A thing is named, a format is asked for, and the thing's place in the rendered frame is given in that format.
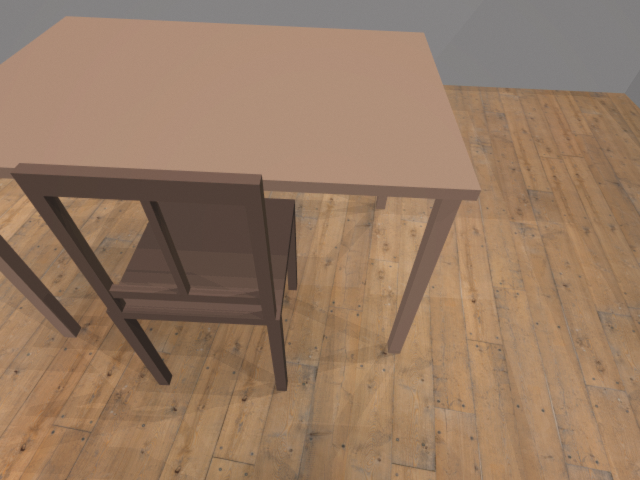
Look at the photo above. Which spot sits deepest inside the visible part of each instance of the chair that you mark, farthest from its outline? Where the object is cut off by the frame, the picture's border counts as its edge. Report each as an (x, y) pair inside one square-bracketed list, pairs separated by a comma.
[(214, 249)]

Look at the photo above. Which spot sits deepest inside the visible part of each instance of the table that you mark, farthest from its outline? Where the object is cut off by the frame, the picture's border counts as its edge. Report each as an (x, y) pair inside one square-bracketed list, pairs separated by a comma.
[(314, 110)]

